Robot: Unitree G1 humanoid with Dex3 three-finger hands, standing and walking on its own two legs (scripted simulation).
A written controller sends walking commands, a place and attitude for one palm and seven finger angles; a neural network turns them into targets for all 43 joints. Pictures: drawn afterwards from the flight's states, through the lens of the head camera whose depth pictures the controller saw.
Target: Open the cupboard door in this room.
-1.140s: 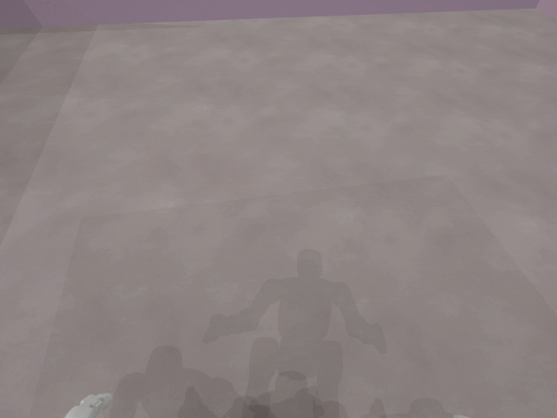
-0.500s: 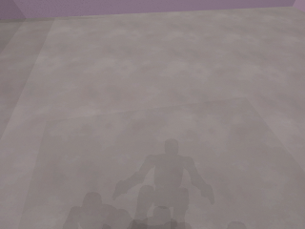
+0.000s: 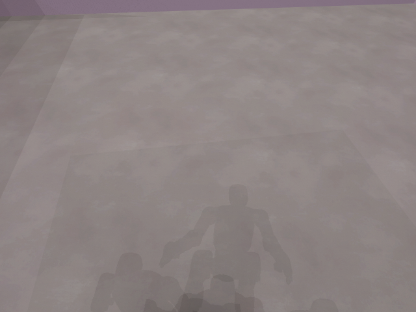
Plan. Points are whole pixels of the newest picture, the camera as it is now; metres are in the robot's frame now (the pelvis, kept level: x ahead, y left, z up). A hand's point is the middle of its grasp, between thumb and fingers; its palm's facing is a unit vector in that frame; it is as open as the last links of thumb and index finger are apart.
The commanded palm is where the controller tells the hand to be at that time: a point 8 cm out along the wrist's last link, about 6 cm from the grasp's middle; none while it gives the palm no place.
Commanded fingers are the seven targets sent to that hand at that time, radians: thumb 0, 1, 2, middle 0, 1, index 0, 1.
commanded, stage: turn or walk to find it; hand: left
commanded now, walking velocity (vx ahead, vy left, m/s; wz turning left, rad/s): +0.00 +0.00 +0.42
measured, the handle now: out of the picture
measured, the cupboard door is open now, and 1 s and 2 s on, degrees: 0 0 0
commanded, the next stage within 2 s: none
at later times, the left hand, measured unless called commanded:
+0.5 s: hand out of the picture +0.03 +0.21 -0.16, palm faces +0.21 -0.94 -0.28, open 7.4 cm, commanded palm none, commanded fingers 0.00 0.90 0.90 -0.20 -0.30 -0.20 -0.30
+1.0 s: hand out of the picture -0.15 +0.18 -0.19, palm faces +0.48 -0.85 -0.22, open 7.4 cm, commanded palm none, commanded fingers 0.00 0.90 0.90 -0.20 -0.30 -0.20 -0.30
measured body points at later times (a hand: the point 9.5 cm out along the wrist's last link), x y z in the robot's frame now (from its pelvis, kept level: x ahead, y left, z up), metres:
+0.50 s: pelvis -0.03 -0.02 -0.01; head +0.00 -0.03 +0.44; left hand +0.02 +0.25 -0.13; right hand +0.05 -0.26 -0.16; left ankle +0.02 +0.12 -0.74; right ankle -0.04 -0.13 -0.74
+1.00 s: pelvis -0.06 +0.00 -0.01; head -0.04 +0.05 +0.43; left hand -0.18 +0.23 -0.18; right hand +0.14 -0.18 -0.14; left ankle -0.13 +0.09 -0.74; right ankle -0.04 -0.13 -0.71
